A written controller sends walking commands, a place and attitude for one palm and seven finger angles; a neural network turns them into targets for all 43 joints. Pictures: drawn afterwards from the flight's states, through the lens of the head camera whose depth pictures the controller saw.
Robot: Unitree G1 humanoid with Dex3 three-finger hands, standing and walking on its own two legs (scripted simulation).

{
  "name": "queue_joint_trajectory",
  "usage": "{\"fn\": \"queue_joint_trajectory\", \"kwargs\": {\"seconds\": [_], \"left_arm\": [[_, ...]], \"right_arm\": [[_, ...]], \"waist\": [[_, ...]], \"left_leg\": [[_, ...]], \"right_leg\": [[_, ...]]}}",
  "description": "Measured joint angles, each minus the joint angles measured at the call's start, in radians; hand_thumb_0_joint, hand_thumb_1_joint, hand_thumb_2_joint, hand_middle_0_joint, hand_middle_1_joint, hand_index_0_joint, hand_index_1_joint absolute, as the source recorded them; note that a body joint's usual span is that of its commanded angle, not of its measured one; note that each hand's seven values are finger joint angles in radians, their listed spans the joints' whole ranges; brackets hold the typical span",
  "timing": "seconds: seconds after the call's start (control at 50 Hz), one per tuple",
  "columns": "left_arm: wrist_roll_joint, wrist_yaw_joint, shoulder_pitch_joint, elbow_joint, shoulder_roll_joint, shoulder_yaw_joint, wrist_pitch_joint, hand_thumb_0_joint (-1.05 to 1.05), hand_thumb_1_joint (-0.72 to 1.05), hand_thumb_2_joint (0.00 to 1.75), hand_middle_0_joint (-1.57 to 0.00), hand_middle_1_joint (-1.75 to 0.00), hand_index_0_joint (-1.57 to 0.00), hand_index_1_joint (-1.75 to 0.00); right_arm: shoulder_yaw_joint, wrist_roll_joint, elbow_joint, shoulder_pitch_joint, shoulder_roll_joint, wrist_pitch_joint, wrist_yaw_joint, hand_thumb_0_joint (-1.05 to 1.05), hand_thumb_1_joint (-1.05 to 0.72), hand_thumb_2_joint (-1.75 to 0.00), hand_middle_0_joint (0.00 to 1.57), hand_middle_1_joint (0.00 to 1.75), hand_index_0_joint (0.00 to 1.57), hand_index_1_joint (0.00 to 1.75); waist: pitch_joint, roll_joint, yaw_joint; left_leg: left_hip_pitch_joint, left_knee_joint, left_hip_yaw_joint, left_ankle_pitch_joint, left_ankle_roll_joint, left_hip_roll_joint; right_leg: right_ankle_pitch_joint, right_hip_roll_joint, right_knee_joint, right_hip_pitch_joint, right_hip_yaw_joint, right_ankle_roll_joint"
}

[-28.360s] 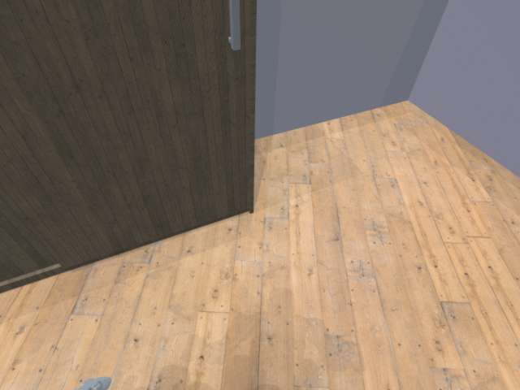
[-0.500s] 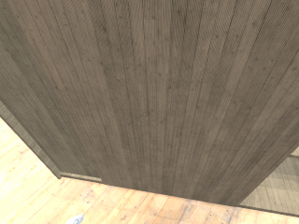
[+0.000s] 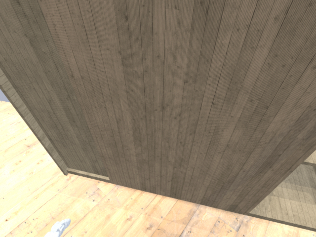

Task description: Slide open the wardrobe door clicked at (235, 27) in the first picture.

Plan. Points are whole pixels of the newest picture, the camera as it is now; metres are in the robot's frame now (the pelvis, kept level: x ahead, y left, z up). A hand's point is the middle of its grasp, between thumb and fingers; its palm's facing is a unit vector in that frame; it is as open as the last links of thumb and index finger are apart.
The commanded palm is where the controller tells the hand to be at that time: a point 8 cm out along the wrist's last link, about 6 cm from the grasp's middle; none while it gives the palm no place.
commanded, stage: stop walking and hold the door there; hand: right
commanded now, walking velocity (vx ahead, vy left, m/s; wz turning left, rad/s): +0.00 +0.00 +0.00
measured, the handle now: out of the picture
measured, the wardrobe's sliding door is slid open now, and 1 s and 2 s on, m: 0.48 0.48 0.48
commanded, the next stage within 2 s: loosen the grip on the handle in 1.26 s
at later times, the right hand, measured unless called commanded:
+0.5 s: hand out of the picture +0.38 -0.38 +0.21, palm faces +0.54 +0.81 -0.23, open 7.3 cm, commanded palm +0.34 -0.40 +0.18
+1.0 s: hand out of the picture +0.37 -0.38 +0.21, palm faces +0.48 +0.87 -0.15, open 7.2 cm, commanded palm +0.34 -0.40 +0.18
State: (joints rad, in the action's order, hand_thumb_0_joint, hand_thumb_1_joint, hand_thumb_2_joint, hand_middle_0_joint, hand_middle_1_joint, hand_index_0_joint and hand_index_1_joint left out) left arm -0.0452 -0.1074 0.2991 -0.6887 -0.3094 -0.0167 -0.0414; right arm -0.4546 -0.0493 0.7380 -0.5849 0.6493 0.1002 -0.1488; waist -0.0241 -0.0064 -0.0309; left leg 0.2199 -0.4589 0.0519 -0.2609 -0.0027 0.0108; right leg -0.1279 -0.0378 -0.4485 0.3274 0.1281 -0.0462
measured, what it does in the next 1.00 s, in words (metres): steps on the spot: right foot, then left foot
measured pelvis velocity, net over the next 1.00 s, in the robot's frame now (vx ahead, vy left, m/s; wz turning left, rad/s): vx -0.05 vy -0.08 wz -0.05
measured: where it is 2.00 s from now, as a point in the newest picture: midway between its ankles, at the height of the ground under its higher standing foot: outside the picture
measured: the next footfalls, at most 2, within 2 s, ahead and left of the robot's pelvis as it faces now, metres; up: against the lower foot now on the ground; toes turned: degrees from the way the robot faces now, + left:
right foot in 0.42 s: +0.07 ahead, -0.18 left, +0.00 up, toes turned -9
left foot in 0.78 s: -0.06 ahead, +0.01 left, +0.00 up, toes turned +0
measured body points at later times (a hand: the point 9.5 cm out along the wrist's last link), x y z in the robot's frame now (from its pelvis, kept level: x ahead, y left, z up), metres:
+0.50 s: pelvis -0.01 -0.07 -0.01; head +0.02 -0.05 +0.44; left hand +0.15 +0.20 -0.12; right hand +0.34 -0.43 +0.22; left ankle -0.01 +0.10 -0.72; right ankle +0.03 -0.17 -0.74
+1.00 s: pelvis -0.05 -0.08 -0.01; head -0.03 -0.08 +0.44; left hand +0.06 +0.19 -0.12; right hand +0.34 -0.42 +0.22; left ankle -0.10 +0.01 -0.74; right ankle +0.03 -0.17 -0.74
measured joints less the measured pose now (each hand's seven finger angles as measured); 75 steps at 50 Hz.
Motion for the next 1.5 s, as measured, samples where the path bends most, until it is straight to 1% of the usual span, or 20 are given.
{"fn": "queue_joint_trajectory", "kwargs": {"seconds": [0.18, 0.24, 0.3, 0.34, 0.4, 0.42, 0.46, 0.52, 0.62, 0.68, 0.76, 0.82, 0.88, 0.98, 1.08, 1.36, 1.4, 1.42, 1.46, 1.5], "left_arm": [[-0.006, 0.013, 0.05, -0.045, 0.006, 0.002, 0.021, 0.01, 0.91, 0.9, -0.2, -0.3, -0.2, -0.3], [-0.009, 0.016, 0.045, -0.053, -0.011, 0.015, 0.036, 0.01, 0.91, 0.9, -0.2, -0.3, -0.2, -0.3], [-0.012, 0.015, 0.026, -0.066, -0.029, 0.03, 0.042, 0.01, 0.91, 0.9, -0.2, -0.3, -0.2, -0.3], [-0.009, 0.012, 0.008, -0.069, -0.035, 0.033, 0.038, 0.02, 0.91, 0.9, -0.2, -0.3, -0.2, -0.3], [-0.006, 0.001, -0.03, -0.057, -0.046, 0.034, 0.034, 0.01, 0.91, 0.9, -0.2, -0.3, -0.2, -0.3], [-0.006, -0.003, -0.048, -0.053, -0.046, 0.037, 0.033, 0.01, 0.91, 0.9, -0.2, -0.3, -0.2, -0.3], [-0.01, -0.004, -0.095, -0.042, -0.03, 0.042, 0.033, 0.01, 0.91, 0.9, -0.2, -0.3, -0.2, -0.3], [-0.001, 0.016, -0.139, -0.001, 0.009, 0.031, 0.012, 0.01, 0.91, 0.9, -0.2, -0.3, -0.2, -0.29], [-0.003, 0.045, -0.157, 0.037, 0.091, -0.023, -0.017, 0.01, 0.91, 0.9, -0.2, -0.3, -0.2, -0.3], [0.002, 0.05, -0.149, 0.041, 0.123, -0.056, -0.02, 0.01, 0.91, 0.9, -0.2, -0.3, -0.21, -0.3], [0.012, 0.052, -0.127, 0.039, 0.128, -0.077, -0.018, 0.01, 0.9, 0.9, -0.2, -0.3, -0.21, -0.3], [0.016, 0.053, -0.111, 0.024, 0.102, -0.069, -0.007, 0.01, 0.9, 0.9, -0.2, -0.3, -0.21, -0.3], [0.006, 0.047, -0.065, 0.005, 0.071, -0.056, 0.002, 0.01, 0.9, 0.9, -0.2, -0.3, -0.21, -0.3], [-0.005, 0.029, -0.009, -0.028, 0.026, -0.034, 0.026, 0.01, 0.91, 0.9, -0.2, -0.3, -0.21, -0.3], [-0.002, 0.009, 0.01, -0.029, -0.005, -0.008, 0.029, 0.01, 0.91, 0.9, -0.2, -0.3, -0.2, -0.3], [-0.013, 0.006, -0.005, -0.013, 0.02, -0.022, 0.043, 0.01, 0.91, 0.9, -0.2, -0.3, -0.2, -0.3], [0.01, 0.035, -0.018, -0.018, 0.04, -0.004, 0.013, 0.01, 0.91, 0.9, -0.2, -0.3, -0.2, -0.3], [0.015, 0.047, -0.026, -0.028, 0.052, -0.002, -0.007, 0.01, 0.91, 0.9, -0.2, -0.3, -0.2, -0.3], [0.021, 0.059, -0.033, -0.023, 0.068, 0.003, -0.028, 0.01, 0.91, 0.9, -0.2, -0.3, -0.2, -0.3], [0.033, 0.064, -0.031, -0.006, 0.066, 0.013, -0.046, 0.01, 0.91, 0.9, -0.2, -0.3, -0.21, -0.3]], "right_arm": [[-0.003, 0.001, 0.062, -0.014, -0.002, 0.02, 0.004, -0.05, -0.69, -0.81, 0.4, 1.31, 0.08, 1.28], [0.001, 0.009, 0.065, -0.018, -0.017, 0.033, 0.017, -0.06, -0.67, -0.82, 0.41, 1.32, 0.08, 1.29], [0.018, 0.019, 0.047, -0.021, -0.04, 0.044, 0.039, -0.08, -0.64, -0.82, 0.43, 1.34, 0.11, 1.3], [0.03, 0.027, 0.02, -0.024, -0.058, 0.053, 0.055, -0.1, -0.61, -0.82, 0.43, 1.35, 0.14, 1.3], [0.061, 0.026, -0.038, -0.03, -0.082, 0.066, 0.068, -0.12, -0.57, -0.82, 0.44, 1.37, 0.18, 1.31], [0.075, 0.023, -0.063, -0.035, -0.09, 0.068, 0.067, -0.13, -0.56, -0.82, 0.45, 1.38, 0.19, 1.31], [0.101, 0.011, -0.11, -0.049, -0.103, 0.062, 0.057, -0.13, -0.56, -0.81, 0.45, 1.38, 0.19, 1.3], [0.125, 0.004, -0.149, -0.072, -0.129, 0.057, 0.041, -0.13, -0.6, -0.79, 0.45, 1.39, 0.15, 1.28], [0.165, -0.005, -0.182, -0.137, -0.158, 0.0, 0.023, -0.09, -0.67, -0.77, 0.43, 1.39, 0.08, 1.25], [0.171, -0.01, -0.178, -0.161, -0.155, -0.021, 0.024, -0.08, -0.69, -0.76, 0.4, 1.38, 0.07, 1.24], [0.162, -0.016, -0.143, -0.184, -0.139, -0.029, 0.028, -0.08, -0.7, -0.76, 0.39, 1.38, 0.07, 1.24], [0.144, -0.019, -0.106, -0.193, -0.135, -0.024, 0.03, -0.07, -0.7, -0.76, 0.39, 1.37, 0.07, 1.25], [0.152, -0.017, -0.072, -0.2, -0.137, -0.033, 0.035, -0.07, -0.69, -0.77, 0.39, 1.36, 0.07, 1.27], [0.168, -0.017, -0.017, -0.193, -0.128, -0.023, 0.052, -0.06, -0.67, -0.79, 0.4, 1.37, 0.1, 1.28], [0.164, -0.024, 0.018, -0.16, -0.114, -0.01, 0.054, -0.06, -0.67, -0.79, 0.4, 1.37, 0.11, 1.28], [0.161, -0.033, 0.026, -0.124, -0.115, 0.004, 0.058, -0.06, -0.66, -0.79, 0.41, 1.36, 0.12, 1.29], [0.095, 0.042, 0.1, -0.202, -0.112, 0.002, 0.134, -0.07, -0.61, -0.78, 0.42, 1.37, 0.14, 1.3], [0.066, 0.066, 0.151, -0.256, -0.103, -0.019, 0.159, -0.07, -0.58, -0.78, 0.42, 1.37, 0.17, 1.31], [0.012, 0.075, 0.183, -0.308, -0.095, -0.058, 0.189, -0.06, -0.53, -0.76, 0.43, 1.38, 0.23, 1.34], [-0.003, 0.089, 0.139, -0.285, -0.098, -0.068, 0.185, -0.04, -0.48, -0.73, 0.43, 1.38, 0.29, 1.36]], "waist": [[-0.001, -0.035, 0.017], [0.007, -0.054, 0.017], [0.022, -0.05, 0.023], [0.035, -0.035, 0.02], [0.058, -0.026, 0.007], [0.069, -0.021, 0.005], [0.104, -0.006, 0.026], [0.138, -0.031, 0.047], [0.155, -0.027, 0.065], [0.148, -0.006, 0.066], [0.133, 0.001, 0.061], [0.137, -0.036, 0.047], [0.124, -0.042, 0.04], [0.08, -0.006, 0.029], [0.038, -0.007, 0.008], [0.015, -0.022, 0.018], [0.023, -0.01, 0.025], [0.012, 0.007, 0.016], [-0.004, 0.027, 0.001], [-0.013, 0.022, 0.001]], "left_leg": [[-0.015, -0.001, 0.011, 0.007, 0.0, -0.015], [-0.013, -0.036, 0.021, -0.017, -0.005, -0.004], [-0.013, -0.067, 0.019, -0.037, -0.023, 0.036], [-0.009, -0.085, 0.021, -0.046, -0.042, 0.076], [0.007, -0.129, 0.029, -0.066, -0.078, 0.129], [0.019, -0.154, 0.027, -0.075, -0.09, 0.149], [0.06, -0.217, -0.005, -0.055, -0.081, 0.168], [0.139, -0.389, -0.014, -0.253, -0.059, 0.107], [0.174, -0.497, 0.016, -0.236, -0.046, 0.001], [0.125, -0.397, 0.021, -0.216, -0.036, -0.027], [0.007, -0.141, 0.018, -0.165, -0.014, -0.036], [-0.042, -0.024, 0.028, -0.069, 0.044, -0.06], [-0.057, -0.022, 0.034, -0.072, 0.057, -0.064], [-0.074, -0.058, 0.027, -0.109, 0.047, -0.057], [-0.091, -0.034, 0.022, -0.104, 0.043, -0.063], [-0.101, -0.031, 0.004, -0.108, 0.043, -0.066], [-0.078, -0.048, 0.002, -0.108, 0.046, -0.063], [-0.048, -0.066, 0.007, -0.109, 0.049, -0.057], [-0.011, -0.081, 0.016, -0.105, 0.051, -0.05], [-0.001, -0.067, 0.01, -0.096, 0.053, -0.053]], "right_leg": [[-0.038, -0.018, -0.057, 0.013, -0.014, 0.012], [-0.124, -0.004, -0.158, 0.041, -0.051, 0.036], [-0.271, 0.024, -0.291, 0.062, -0.09, 0.05], [-0.295, 0.025, -0.291, 0.053, -0.093, 0.058], [-0.146, 0.001, -0.156, -0.003, -0.08, 0.077], [-0.073, 0.005, -0.126, -0.013, -0.068, 0.072], [-0.078, 0.027, -0.135, -0.008, -0.038, 0.041], [-0.085, 0.014, -0.121, 0.009, -0.028, 0.008], [-0.016, 0.007, -0.053, 0.028, -0.033, -0.001], [0.005, 0.015, -0.032, 0.041, -0.024, -0.003], [0.021, 0.021, -0.025, 0.068, -0.009, -0.003], [0.022, 0.002, -0.038, 0.08, -0.019, 0.003], [0.017, 0.0, -0.046, 0.072, -0.027, 0.007], [-0.02, 0.004, -0.084, 0.056, -0.021, 0.001], [-0.029, -0.002, -0.082, 0.046, -0.018, 0.002], [-0.049, -0.01, -0.097, 0.039, -0.002, 0.004], [-0.043, -0.009, -0.095, 0.051, 0.002, 0.001], [-0.026, -0.001, -0.084, 0.069, 0.0, 0.001], [0.0, 0.008, -0.06, 0.092, -0.007, 0.0], [0.013, 0.005, -0.047, 0.101, -0.003, 0.0]]}}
